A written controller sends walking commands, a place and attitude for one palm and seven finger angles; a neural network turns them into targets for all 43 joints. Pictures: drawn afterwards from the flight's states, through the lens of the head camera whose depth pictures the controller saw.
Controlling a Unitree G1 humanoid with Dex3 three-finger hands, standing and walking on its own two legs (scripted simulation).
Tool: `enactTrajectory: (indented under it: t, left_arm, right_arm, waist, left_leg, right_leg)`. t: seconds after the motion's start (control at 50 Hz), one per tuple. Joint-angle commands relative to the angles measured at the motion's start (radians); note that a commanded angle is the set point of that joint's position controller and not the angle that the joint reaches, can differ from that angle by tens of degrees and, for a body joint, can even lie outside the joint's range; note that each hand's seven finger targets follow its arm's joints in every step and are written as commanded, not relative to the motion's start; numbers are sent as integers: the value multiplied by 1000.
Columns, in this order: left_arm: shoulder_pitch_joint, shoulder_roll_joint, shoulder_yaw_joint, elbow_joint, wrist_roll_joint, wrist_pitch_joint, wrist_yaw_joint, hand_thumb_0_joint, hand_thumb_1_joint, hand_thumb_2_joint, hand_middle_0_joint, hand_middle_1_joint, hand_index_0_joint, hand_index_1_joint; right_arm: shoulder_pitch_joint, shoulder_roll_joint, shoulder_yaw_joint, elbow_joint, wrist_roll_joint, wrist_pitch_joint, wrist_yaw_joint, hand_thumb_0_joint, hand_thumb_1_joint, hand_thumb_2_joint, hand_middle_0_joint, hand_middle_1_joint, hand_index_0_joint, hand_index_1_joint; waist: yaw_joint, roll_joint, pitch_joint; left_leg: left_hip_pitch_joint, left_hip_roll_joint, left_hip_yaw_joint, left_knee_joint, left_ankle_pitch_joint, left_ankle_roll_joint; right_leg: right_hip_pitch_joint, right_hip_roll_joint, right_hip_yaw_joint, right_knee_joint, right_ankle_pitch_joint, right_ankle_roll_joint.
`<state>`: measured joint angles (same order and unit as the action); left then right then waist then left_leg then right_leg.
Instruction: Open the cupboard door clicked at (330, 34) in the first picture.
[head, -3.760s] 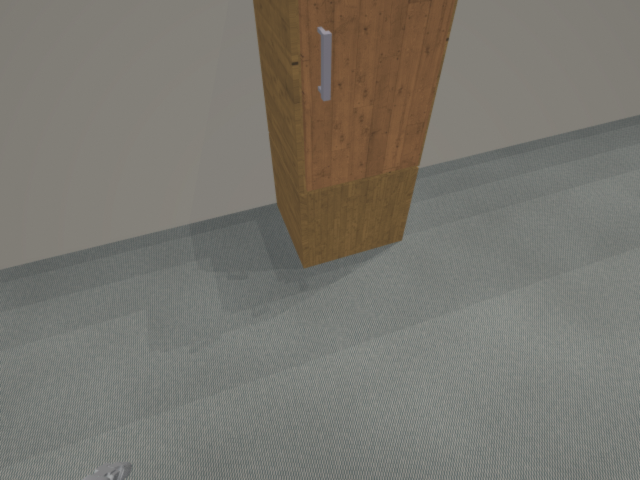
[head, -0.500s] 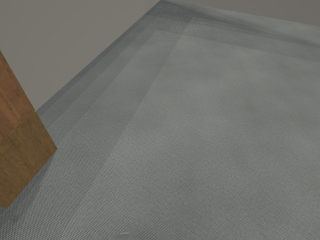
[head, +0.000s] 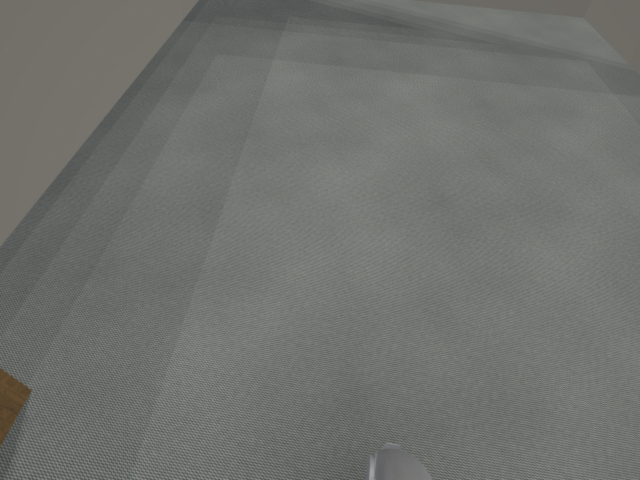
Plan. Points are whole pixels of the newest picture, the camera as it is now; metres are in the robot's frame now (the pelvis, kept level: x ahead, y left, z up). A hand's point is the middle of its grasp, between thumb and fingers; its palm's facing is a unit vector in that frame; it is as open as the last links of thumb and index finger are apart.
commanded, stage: walk to a spot facing it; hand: left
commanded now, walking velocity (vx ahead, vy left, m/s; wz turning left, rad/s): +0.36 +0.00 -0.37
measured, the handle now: out of the picture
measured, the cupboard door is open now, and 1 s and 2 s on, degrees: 0 0 0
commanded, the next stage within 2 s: turn to face it in 0.28 s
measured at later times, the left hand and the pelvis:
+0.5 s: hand (231, 394) +0.28 +0.14 -0.18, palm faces -0.03 -0.98 -0.19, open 7.2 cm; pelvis +0.21 -0.04 -0.01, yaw -3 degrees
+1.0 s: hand (193, 362) +0.33 +0.21 -0.17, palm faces +0.23 -0.94 -0.25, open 7.3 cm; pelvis +0.28 -0.01 -0.01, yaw +11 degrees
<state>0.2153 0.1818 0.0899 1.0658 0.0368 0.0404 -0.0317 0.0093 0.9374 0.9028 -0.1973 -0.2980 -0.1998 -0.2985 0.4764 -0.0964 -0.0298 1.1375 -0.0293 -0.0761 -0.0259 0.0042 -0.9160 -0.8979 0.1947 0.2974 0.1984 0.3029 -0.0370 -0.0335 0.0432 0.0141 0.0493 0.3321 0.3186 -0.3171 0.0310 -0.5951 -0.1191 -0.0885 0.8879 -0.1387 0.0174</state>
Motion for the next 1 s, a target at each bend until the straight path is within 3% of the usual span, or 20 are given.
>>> enactTrajectory:
  t: [0.0, 0.04, 0.08, 0.12, 0.14, 0.16, 0.18, 0.22, 0.28, 0.32, 0.5, 0.54, 0.56, 0.58, 0.6, 0.62, 0.66, 0.7, 0.8, 0.98]
  left_arm:
    - [-211, -16, -21, -128, -5, -51, -9, 0, 900, 900, -200, -300, -200, -300]
    - [-206, -13, -22, -132, -5, -58, -7, 0, 900, 900, -200, -300, -200, -300]
    - [-107, 5, -17, -105, -4, -69, -2, 0, 900, 900, -200, -300, -200, -300]
    - [163, 74, 3, -26, 2, -87, 9, 0, 900, 900, -200, -300, -200, -300]
    - [285, 182, 30, 5, 4, -98, 24, 0, 900, 900, -200, -300, -200, -300]
    - [342, 258, 40, 21, -20, -98, 32, 0, 900, 900, -200, -300, -200, -300]
    - [283, 264, 41, 0, -33, -93, 39, 0, 900, 900, -200, -300, -200, -300]
    - [113, 148, 12, -38, -29, -96, 46, 0, 900, 900, -200, -300, -200, -300]
    - [39, 75, -22, -44, -14, -115, 48, 0, 900, 900, -200, -300, -200, -300]
    - [39, 48, -22, -52, -9, -120, 50, 0, 900, 900, -200, -300, -200, -300]
    - [73, 117, -25, -38, -12, -105, 54, 0, 900, 900, -200, -300, -200, -300]
    - [66, 135, -16, -48, -15, -90, 59, 0, 900, 900, -200, -300, -200, -300]
    - [77, 133, -13, -60, -21, -80, 58, 0, 900, 900, -200, -300, -200, -300]
    - [119, 96, -11, -81, -35, -72, 55, 0, 900, 900, -200, -300, -200, -300]
    - [115, 88, -21, -112, -31, -67, 57, 0, 900, 900, -200, -300, -200, -300]
    - [67, 101, -21, -123, -27, -53, 62, 0, 900, 900, -200, -300, -200, -300]
    - [10, 99, -6, -129, -17, -50, 50, 0, 900, 900, -200, -300, -200, -300]
    - [55, 81, -2, -117, -16, -36, 43, 0, 900, 900, -200, -300, -200, -300]
    - [56, 90, 10, -141, -12, -17, 47, 0, 900, 900, -200, -300, -200, -300]
    - [-39, 110, 9, -222, -19, -15, 54, 0, 900, 900, -200, -300, -200, -300]
  right_arm:
    - [133, -139, -23, 10, -6, -10, -9, 0, -900, -900, 200, 300, 200, 300]
    - [124, -149, -26, 14, -8, -5, -8, 0, -900, -900, 200, 300, 200, 300]
    - [99, -173, -33, 7, -4, -4, -8, 0, -900, -900, 200, 300, 200, 300]
    - [41, -193, -38, -15, 11, -2, 2, 0, -900, -900, 200, 300, 200, 300]
    - [49, -138, -32, -42, 25, -5, 13, 0, -900, -900, 200, 300, 200, 300]
    - [25, -89, -23, -79, 29, -6, 6, 0, -900, -900, 200, 300, 200, 300]
    - [-35, -106, -29, -97, 28, -2, 4, 0, -900, -900, 200, 300, 200, 300]
    - [-95, -98, -37, -100, 10, 15, 8, 0, -900, -900, 200, 300, 200, 300]
    - [-16, -53, -26, -67, -1, 50, 13, 0, -900, -900, 200, 300, 200, 300]
    - [-13, -42, -29, -77, -1, 59, 18, 0, -900, -900, 200, 300, 200, 300]
    - [-265, -106, -19, -171, 9, 51, 43, 0, -900, -900, 200, 300, 200, 300]
    - [-199, -150, -29, -164, 4, 54, 43, 0, -900, -900, 200, 300, 200, 300]
    - [-127, -202, -41, -153, 1, 54, 40, 0, -900, -900, 200, 300, 200, 300]
    - [-61, -302, -61, -160, -10, 50, 32, 0, -900, -900, 200, 300, 200, 300]
    - [-35, -347, -63, -159, 1, 61, 22, 0, -900, -900, 200, 300, 200, 300]
    - [-71, -344, -62, -164, 7, 65, 11, 0, -900, -900, 200, 300, 200, 300]
    - [-199, -285, -56, -212, 5, 66, 9, 0, -900, -900, 200, 300, 200, 300]
    - [-270, -266, -52, -239, 7, 64, 11, 0, -900, -900, 200, 300, 200, 300]
    - [-254, -270, -70, -252, 8, 70, 16, 0, -900, -900, 200, 300, 200, 300]
    - [-217, -303, -96, -259, 3, 90, 20, 0, -900, -900, 200, 300, 200, 300]
  waist:
    - [-47, 148, 124]
    - [-28, 145, 108]
    - [24, 160, 34]
    - [156, 117, -122]
    - [197, -52, -236]
    - [173, -157, -280]
    - [167, -68, -241]
    - [94, -10, -55]
    - [0, -41, 1]
    - [-19, -77, 3]
    - [42, -92, 30]
    - [6, -38, -5]
    - [-18, 67, -75]
    - [-31, 307, -150]
    - [-33, 398, -184]
    - [-31, 321, -181]
    - [2, 186, -90]
    - [36, 164, -93]
    - [26, 116, -127]
    - [-7, 163, -133]
  left_leg:
    - [50, 310, -133, -107, 426, 80]
    - [66, 314, -99, -51, 572, 73]
    - [71, 308, -61, 102, 864, 60]
    - [-82, 257, -7, 445, 858, 3]
    - [-378, 177, -6, 741, 421, -37]
    - [-635, 33, -104, 1054, -269, -76]
    - [-672, 75, -240, 1124, -221, -56]
    - [-651, 151, -298, 1067, -63, -51]
    - [-538, 150, -273, 887, 6, -70]
    - [-505, 140, -260, 782, 37, -81]
    - [-440, 68, -224, 377, 124, -60]
    - [-315, 48, -226, 264, 200, -49]
    - [-172, 60, -265, 206, 402, -31]
    - [-13, 263, -535, 151, 724, 75]
    - [-5, 396, -727, 54, 776, 183]
    - [-54, 383, -743, 33, 598, 194]
    - [-209, 296, -659, -12, 290, 152]
    - [-288, 218, -555, -48, 173, 107]
    - [-264, 180, -587, -77, 77, 108]
    - [-194, 166, -741, -41, 104, 144]
  right_leg:
    - [-108, 20, -43, -135, -48, -32]
    - [-40, 54, -69, -196, -87, -57]
    - [131, 114, -113, -252, -127, -91]
    - [532, 138, -116, -360, 3, -121]
    - [832, -99, 177, -388, 28, -200]
    - [954, -325, 563, -475, 279, -318]
    - [840, -340, 536, -539, 234, -332]
    - [524, -266, 395, -616, 21, -256]
    - [312, -153, 157, -651, 141, -180]
    - [270, -125, 101, -657, 159, -173]
    - [437, -163, -1, -562, 315, -122]
    - [447, -155, -51, -400, 318, -81]
    - [395, -113, -87, -230, 234, -41]
    - [213, 5, -134, 13, -113, 25]
    - [129, 81, -57, 259, -555, 42]
    - [75, 55, 44, 345, -510, 34]
    - [38, 13, 77, 358, -368, 41]
    - [92, 10, 67, 301, -261, 48]
    - [84, 21, 69, 214, -212, 66]
    - [99, 67, 95, 16, -301, 63]
